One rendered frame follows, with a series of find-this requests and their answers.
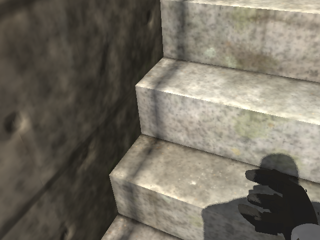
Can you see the robot right hand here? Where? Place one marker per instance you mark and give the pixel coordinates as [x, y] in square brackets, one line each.
[294, 208]

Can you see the robot right forearm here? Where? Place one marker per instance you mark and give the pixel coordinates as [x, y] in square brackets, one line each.
[306, 231]

